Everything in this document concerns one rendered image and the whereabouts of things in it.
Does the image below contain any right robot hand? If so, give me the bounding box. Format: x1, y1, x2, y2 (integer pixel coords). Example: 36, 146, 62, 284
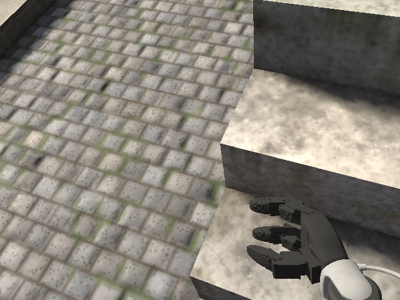
247, 194, 349, 284

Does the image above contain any robot right forearm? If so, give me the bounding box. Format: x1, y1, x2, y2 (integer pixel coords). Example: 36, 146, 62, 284
320, 259, 382, 300

